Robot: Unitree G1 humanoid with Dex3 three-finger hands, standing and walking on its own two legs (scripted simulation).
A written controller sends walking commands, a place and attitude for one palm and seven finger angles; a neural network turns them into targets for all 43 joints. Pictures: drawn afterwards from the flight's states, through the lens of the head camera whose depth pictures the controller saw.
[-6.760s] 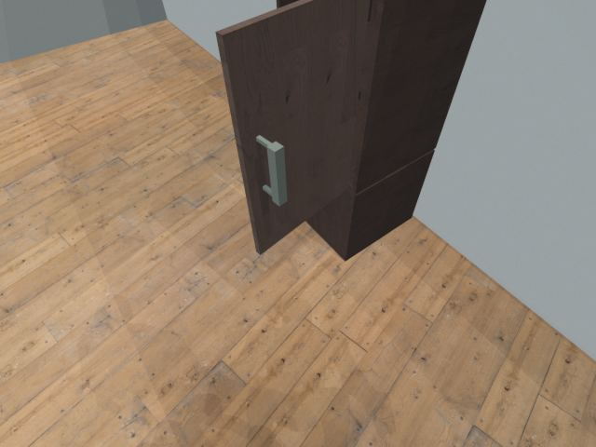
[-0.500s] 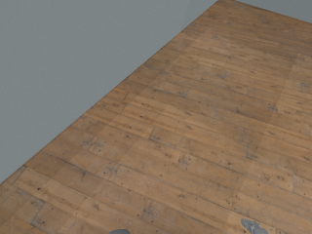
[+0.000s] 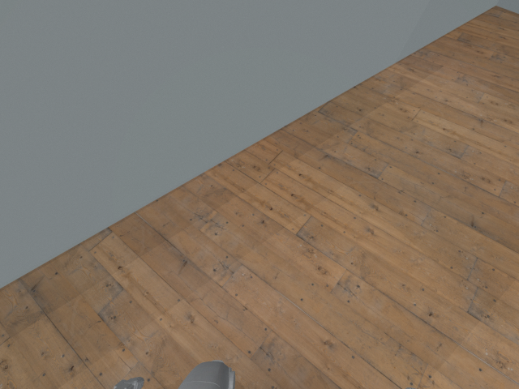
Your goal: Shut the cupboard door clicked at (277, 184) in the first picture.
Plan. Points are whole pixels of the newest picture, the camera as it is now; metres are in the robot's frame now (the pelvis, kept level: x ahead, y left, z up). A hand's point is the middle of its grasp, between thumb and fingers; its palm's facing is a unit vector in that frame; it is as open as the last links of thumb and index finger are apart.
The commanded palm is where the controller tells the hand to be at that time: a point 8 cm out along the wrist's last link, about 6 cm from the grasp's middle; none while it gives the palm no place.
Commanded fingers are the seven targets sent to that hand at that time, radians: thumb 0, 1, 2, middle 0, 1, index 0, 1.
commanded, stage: walk to a spot facing it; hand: left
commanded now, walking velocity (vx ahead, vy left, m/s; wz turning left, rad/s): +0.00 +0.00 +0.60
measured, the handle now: out of the picture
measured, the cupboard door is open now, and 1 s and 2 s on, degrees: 98 98 98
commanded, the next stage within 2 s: none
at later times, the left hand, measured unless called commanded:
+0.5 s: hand out of the picture +0.07 +0.22 -0.15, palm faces +0.28 -0.91 -0.30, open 7.4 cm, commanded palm none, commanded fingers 0.00 0.90 0.90 -0.20 -0.30 -0.20 -0.30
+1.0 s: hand out of the picture -0.07 +0.14 -0.19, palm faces +0.60 -0.76 -0.25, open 7.3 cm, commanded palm none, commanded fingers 0.00 0.90 0.90 -0.20 -0.30 -0.20 -0.30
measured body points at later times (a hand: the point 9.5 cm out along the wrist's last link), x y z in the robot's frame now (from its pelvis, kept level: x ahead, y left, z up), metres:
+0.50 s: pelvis +0.02 -0.03 +0.00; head +0.08 -0.02 +0.44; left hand +0.06 +0.27 -0.13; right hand +0.15 -0.26 -0.15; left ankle -0.01 +0.11 -0.74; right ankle +0.04 -0.16 -0.71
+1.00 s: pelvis +0.03 -0.05 -0.01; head +0.06 -0.01 +0.43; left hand -0.10 +0.18 -0.17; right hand +0.30 -0.18 -0.14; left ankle -0.03 +0.04 -0.74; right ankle +0.05 -0.16 -0.71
